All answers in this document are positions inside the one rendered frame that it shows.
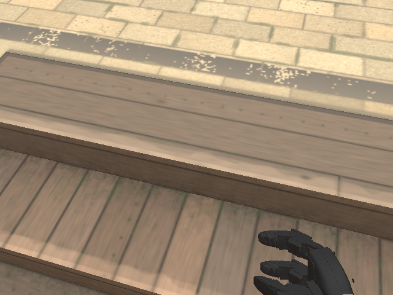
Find right robot hand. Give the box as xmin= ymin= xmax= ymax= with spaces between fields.
xmin=254 ymin=229 xmax=354 ymax=295

